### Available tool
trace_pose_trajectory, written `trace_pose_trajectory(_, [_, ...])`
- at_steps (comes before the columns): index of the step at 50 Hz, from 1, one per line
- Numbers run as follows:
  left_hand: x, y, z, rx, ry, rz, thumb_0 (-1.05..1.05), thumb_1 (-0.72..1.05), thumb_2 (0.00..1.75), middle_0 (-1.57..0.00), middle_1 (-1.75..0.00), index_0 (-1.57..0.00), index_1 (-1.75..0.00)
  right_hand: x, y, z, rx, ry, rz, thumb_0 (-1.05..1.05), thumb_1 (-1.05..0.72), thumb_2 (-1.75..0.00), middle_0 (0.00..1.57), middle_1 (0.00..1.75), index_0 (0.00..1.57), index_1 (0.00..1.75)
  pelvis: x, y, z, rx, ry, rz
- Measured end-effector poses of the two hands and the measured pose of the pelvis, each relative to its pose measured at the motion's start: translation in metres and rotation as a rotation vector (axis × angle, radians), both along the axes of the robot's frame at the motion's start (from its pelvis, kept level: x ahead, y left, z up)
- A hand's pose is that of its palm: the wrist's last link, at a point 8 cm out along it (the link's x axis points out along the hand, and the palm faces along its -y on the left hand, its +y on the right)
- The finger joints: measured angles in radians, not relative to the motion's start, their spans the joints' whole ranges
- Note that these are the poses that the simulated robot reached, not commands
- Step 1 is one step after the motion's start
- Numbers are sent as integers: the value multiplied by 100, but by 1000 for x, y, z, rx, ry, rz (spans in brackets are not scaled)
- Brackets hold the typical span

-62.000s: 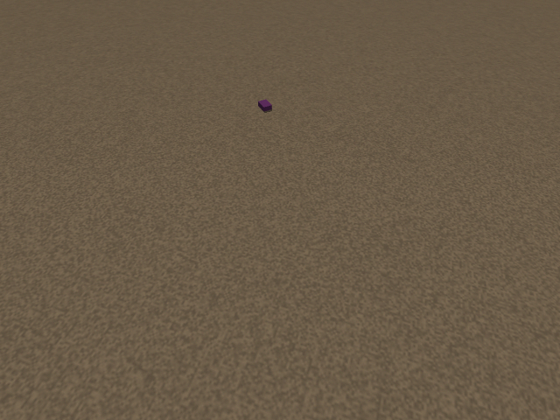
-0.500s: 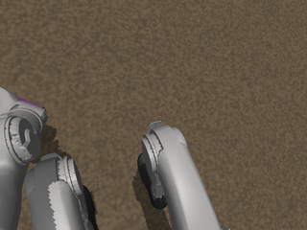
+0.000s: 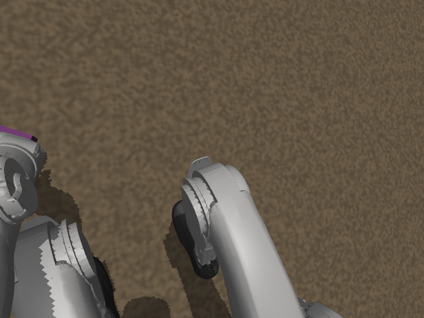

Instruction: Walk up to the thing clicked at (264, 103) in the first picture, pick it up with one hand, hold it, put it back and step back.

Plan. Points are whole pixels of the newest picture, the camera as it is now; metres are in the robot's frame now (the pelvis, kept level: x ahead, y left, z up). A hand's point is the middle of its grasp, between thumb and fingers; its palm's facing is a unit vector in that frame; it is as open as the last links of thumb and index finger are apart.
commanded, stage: rest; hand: left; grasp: from above
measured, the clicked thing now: (3, 144) +0.47 +0.21 -0.26
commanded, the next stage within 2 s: open in 0.82 s
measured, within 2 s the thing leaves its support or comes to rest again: rests again in 0.64 s
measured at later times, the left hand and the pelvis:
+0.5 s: hand (4, 151) +0.45 +0.21 -0.25, palm faces -0.13 -0.45 -0.89, open 10.8 cm; pelvis +0.00 +0.00 -0.01, yaw -1 degrees
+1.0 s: hand (5, 159) +0.44 +0.21 -0.27, palm faces -0.13 -0.47 -0.88, open 10.8 cm; pelvis +0.00 +0.01 -0.02, yaw -2 degrees
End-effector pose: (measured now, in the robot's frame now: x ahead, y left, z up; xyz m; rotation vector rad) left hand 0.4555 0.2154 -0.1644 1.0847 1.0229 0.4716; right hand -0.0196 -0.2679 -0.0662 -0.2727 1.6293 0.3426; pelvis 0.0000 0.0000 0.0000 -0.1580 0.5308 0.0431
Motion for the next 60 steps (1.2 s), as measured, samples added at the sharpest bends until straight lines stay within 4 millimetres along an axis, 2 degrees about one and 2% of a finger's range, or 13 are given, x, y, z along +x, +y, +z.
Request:
trace_pose_trajectory(11, [-21,3,-25,-15,33,48,-1,-11,38,-85,-23,-82,-29,1,6,4,20,4,46,0,-92,-91,19,30,20,29,-2,0,-4,-14,-34,4])
trace_pose_trajectory(25, [-6,-1,-32,-14,-11,32,-1,-11,42,-82,-25,-79,-31,3,2,10,6,1,70,0,-92,-91,19,30,19,29,1,3,-12,-42,-59,4])
trace_pose_trajectory(34, [-13,3,-46,-26,12,70,-1,-11,44,-82,-25,-78,-33,6,7,6,27,6,88,0,-92,-91,19,30,20,29,0,4,-15,-47,-64,1])
trace_pose_trajectory(49, [-17,6,-47,-30,0,53,-2,-9,46,-79,-27,-73,-36,15,12,3,17,-36,99,0,-92,-91,19,30,20,29,0,6,-20,-62,-89,3])
trace_pose_trajectory(55, [-17,3,-49,-37,3,69,-1,-7,52,-70,-35,-64,-43,15,12,4,15,-37,101,0,-92,-91,19,30,20,29,2,7,-22,-66,-90,4])
trace_pose_trajectory(60, [-17,2,-50,-43,1,85,-1,-14,63,-61,-47,-52,-53,17,12,4,19,-38,112,0,-91,-91,19,30,20,29,2,7,-23,-66,-99,7])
